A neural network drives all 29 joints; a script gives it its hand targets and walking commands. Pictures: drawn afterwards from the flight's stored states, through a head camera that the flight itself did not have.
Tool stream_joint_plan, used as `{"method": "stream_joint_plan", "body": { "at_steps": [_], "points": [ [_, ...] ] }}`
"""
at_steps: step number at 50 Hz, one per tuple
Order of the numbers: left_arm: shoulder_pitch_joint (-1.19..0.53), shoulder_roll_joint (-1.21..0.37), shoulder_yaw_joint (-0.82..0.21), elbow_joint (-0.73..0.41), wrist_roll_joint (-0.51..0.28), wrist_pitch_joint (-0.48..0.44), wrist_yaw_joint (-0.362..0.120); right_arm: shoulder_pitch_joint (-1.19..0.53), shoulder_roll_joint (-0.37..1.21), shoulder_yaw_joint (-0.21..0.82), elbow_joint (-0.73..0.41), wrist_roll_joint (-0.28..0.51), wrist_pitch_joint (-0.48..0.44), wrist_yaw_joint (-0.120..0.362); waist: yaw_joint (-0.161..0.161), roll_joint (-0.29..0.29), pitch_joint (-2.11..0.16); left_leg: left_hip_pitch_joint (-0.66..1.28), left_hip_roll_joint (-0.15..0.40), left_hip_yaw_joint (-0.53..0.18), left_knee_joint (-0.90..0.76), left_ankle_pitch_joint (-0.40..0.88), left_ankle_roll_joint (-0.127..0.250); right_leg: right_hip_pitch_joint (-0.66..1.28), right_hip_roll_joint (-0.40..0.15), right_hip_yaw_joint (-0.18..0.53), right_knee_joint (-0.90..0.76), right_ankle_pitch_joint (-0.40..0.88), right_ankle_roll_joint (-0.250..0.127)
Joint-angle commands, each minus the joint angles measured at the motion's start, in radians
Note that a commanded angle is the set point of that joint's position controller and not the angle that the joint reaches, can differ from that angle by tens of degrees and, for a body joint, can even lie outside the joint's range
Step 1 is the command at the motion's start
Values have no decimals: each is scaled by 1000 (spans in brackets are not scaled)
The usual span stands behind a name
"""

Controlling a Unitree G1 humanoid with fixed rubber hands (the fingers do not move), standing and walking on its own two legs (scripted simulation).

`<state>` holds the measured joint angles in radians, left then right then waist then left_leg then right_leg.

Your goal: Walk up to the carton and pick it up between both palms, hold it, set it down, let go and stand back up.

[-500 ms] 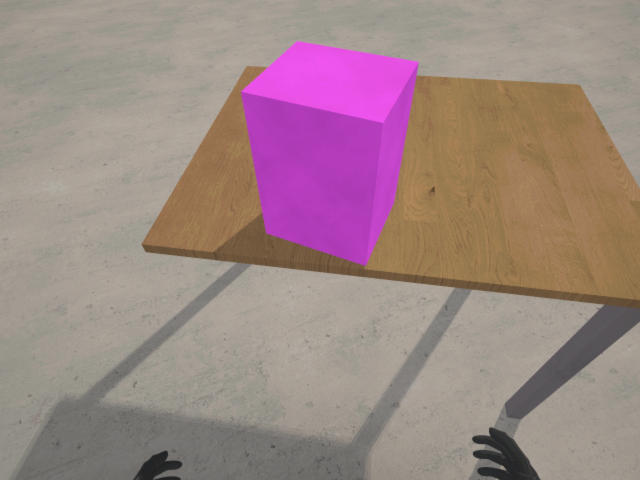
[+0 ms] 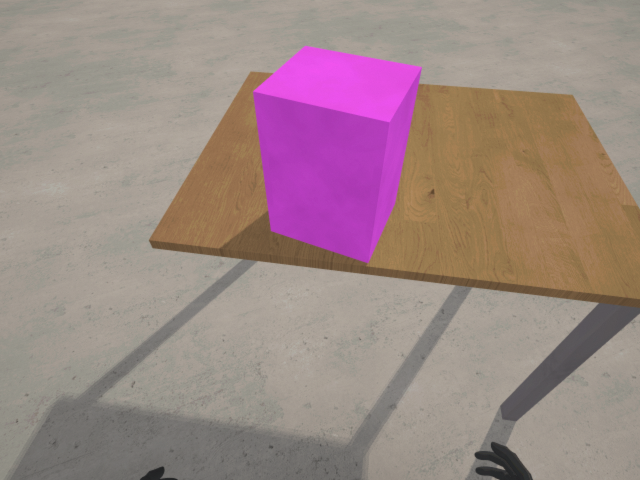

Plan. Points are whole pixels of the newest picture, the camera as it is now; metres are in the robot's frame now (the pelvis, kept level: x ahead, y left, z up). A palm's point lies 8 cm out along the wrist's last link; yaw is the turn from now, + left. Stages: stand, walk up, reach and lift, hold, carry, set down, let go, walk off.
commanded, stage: stand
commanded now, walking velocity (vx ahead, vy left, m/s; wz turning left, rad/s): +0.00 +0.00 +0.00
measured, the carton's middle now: (337, 158) +0.60 -0.02 +0.07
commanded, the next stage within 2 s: none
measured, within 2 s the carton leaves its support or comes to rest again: neither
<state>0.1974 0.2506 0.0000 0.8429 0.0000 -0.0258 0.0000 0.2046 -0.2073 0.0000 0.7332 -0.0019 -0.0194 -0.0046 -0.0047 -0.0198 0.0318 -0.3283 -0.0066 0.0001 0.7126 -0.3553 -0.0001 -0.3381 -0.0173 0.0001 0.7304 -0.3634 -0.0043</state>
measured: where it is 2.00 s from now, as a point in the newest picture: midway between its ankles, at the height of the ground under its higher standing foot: outside the picture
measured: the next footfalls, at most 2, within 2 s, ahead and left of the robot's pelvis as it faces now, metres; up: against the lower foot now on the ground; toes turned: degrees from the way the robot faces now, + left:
none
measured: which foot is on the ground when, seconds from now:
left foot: down 0.00-1.00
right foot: down 0.00-1.00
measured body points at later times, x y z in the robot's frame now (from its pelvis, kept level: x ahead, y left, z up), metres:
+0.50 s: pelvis -0.02 +0.02 +0.00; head -0.02 +0.02 +0.45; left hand +0.08 +0.27 -0.13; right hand +0.11 -0.22 -0.11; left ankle +0.02 +0.12 -0.72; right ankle +0.02 -0.12 -0.72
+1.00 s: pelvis -0.02 +0.03 +0.00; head -0.04 +0.04 +0.45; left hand +0.06 +0.29 -0.13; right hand +0.09 -0.21 -0.11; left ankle +0.02 +0.12 -0.72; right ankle +0.02 -0.12 -0.72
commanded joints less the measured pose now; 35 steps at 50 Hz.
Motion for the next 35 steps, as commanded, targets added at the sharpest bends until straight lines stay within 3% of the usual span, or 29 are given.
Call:
{"method": "stream_joint_plan", "body": {
  "at_steps": [1, 2, 3, 4, 5, 6, 8, 9, 10, 12, 13, 14, 15, 16, 17, 18, 20, 21, 22, 23, 25, 26, 27, 28, 29, 31, 32, 33, 35],
  "points": [
    [-46, 274, 93, -61, 20, -41, 8, -51, -279, -91, -9, -28, -46, -10, 1, 28, -67, 38, 90, -100, -164, 142, 71, 48, -92, 100, -211, 146, -67],
    [-53, 290, 103, -48, 21, -40, 10, -50, -268, -80, -25, -36, -48, -9, 0, 72, -41, 6, 83, -94, -151, 133, 76, 43, -102, 136, -221, 112, -77],
    [-97, 280, 87, -56, 24, -38, 9, -62, -260, -81, -20, -29, -39, -7, -12, 39, -9, 4, 80, -92, -177, 105, 67, 4, -108, 123, -227, 87, -78],
    [-71, 252, 81, -69, 18, -42, 4, -62, -283, -94, -9, -25, -53, -8, 11, 5, -30, -2, 88, -119, -171, 102, 81, 43, -74, 87, -210, 89, -66],
    [-73, 264, 86, -58, 24, -40, 6, -40, -299, -89, 1, -21, -50, -11, 7, -18, -26, 1, 91, -126, -201, 122, 83, 42, -82, 91, -215, 105, -73],
    [-69, 243, 84, -51, 20, -35, 0, -53, -326, -96, 13, -31, -56, -12, 12, 35, -31, 19, 95, -122, -185, 114, 77, 40, -73, 99, -208, 126, -72],
    [-48, 280, 88, -31, 14, -37, -2, -41, -323, -105, 11, -25, -50, -10, -1, 51, -52, 25, 88, -115, -178, 133, 76, 60, -75, 90, -211, 164, -66],
    [-43, 260, 79, -27, 10, -38, -1, -38, -330, -101, 21, -20, -45, -11, 11, 63, -20, 20, 90, -113, -168, 184, 73, 42, -85, 112, -211, 193, -75],
    [-70, 263, 79, -39, 19, -38, 3, -54, -305, -102, 17, -22, -48, -10, -1, 8, -46, 22, 85, -110, -174, 148, 73, 69, -92, 99, -219, 191, -75],
    [-58, 270, 84, -23, 14, -31, 8, -59, -297, -89, 9, -30, -53, -11, 4, 57, -25, 30, 101, -140, -211, 123, 86, 42, -72, 102, -204, 151, -68],
    [-53, 260, 85, -19, 7, -27, -1, -47, -321, -92, 34, -32, -53, -16, 26, 33, -42, 20, 111, -142, -210, 110, 87, 59, -79, 101, -209, 116, -64],
    [-49, 270, 80, -14, 10, -32, 2, -61, -308, -85, 33, -29, -47, -11, 21, 113, -4, 8, 106, -142, -228, 114, 81, 35, -73, 106, -207, 105, -65],
    [-63, 240, 75, -14, -2, -33, -4, -64, -304, -84, 41, -31, -48, -13, 24, 113, 15, 5, 115, -147, -253, 89, 81, 34, -73, 104, -225, 82, -58],
    [-64, 275, 79, 2, 18, -27, 3, -68, -287, -85, 21, -28, -49, -8, 10, 33, -21, 6, 115, -162, -251, 54, 88, 57, -62, 94, -215, 72, -60],
    [-49, 276, 89, 5, 14, -32, 6, -76, -292, -75, 29, -28, -50, -6, 19, 79, -27, 13, 114, -147, -259, 57, 81, 63, -63, 103, -214, 105, -65],
    [-71, 259, 81, -8, 18, -31, 4, -88, -291, -75, 29, -34, -57, -7, 22, 69, 19, -43, 140, -188, -288, 31, 91, 62, -66, 92, -195, 93, -60],
    [-52, 245, 78, -2, 13, -32, -1, -89, -302, -75, 28, -24, -54, -12, 24, 134, 27, -41, 124, -183, -277, 36, 79, 75, -68, 108, -230, 106, -62],
    [-59, 258, 74, 15, 12, -32, -2, -78, -290, -87, 40, -18, -57, -10, 5, 33, -25, -6, 115, -161, -244, 50, 80, 92, -74, 98, -227, 139, -63],
    [-52, 263, 75, 23, 13, -34, -2, -64, -283, -81, 37, -22, -51, -9, 3, 9, -42, 26, 111, -136, -222, 79, 81, 55, -92, 116, -224, 130, -73],
    [-52, 266, 75, 20, 7, -35, 0, -53, -296, -80, 61, -20, -49, -11, 7, 42, -2, 17, 96, -126, -232, 88, 71, 61, -82, 124, -246, 129, -67],
    [-84, 265, 77, 19, 17, -30, -3, -63, -311, -84, 58, -33, -55, -14, 3, 23, 16, 4, 112, -161, -251, 49, 84, 50, -71, 96, -241, 90, -57],
    [-57, 256, 71, 30, 10, -31, 0, -73, -305, -87, 57, -27, -53, -12, 7, 82, 8, 15, 114, -152, -257, 20, 81, 39, -70, 102, -251, 84, -56],
    [-67, 264, 73, 37, 13, -35, -3, -81, -300, -81, 61, -26, -44, -13, 26, 59, 50, -4, 105, -152, -266, 63, 84, 26, -74, 117, -261, 95, -64],
    [-93, 254, 66, 23, 15, -38, 0, -66, -290, -76, 56, -24, -41, -11, 4, 42, 5, 9, 93, -118, -253, 51, 74, 62, -83, 127, -266, 108, -61],
    [-74, 263, 67, 29, 13, -43, -3, -62, -302, -80, 70, -30, -47, -8, 13, 45, 13, 13, 105, -152, -274, 33, 83, 60, -82, 122, -265, 44, -62],
    [-93, 246, 65, 28, 7, -33, -4, -74, -312, -88, 58, -25, -56, -8, 7, 52, 16, 34, 113, -167, -295, 58, 76, 35, -59, 105, -245, 113, -61],
    [-68, 241, 71, 44, 7, -23, -2, -90, -304, -83, 56, -29, -55, -6, 22, 77, 10, 23, 117, -156, -282, 58, 82, 42, -58, 84, -239, 91, -60],
    [-65, 267, 80, 40, 11, -31, -1, -88, -300, -77, 65, -27, -54, -8, 16, 49, 2, 12, 120, -170, -286, 38, 77, 65, -56, 82, -241, 104, -60],
    [-70, 260, 70, 44, 12, -25, 0, -91, -302, -77, 71, -32, -48, -12, 8, 115, 21, -11, 114, -160, -310, -17, 72, 71, -51, 74, -231, 99, -53]
  ]
}}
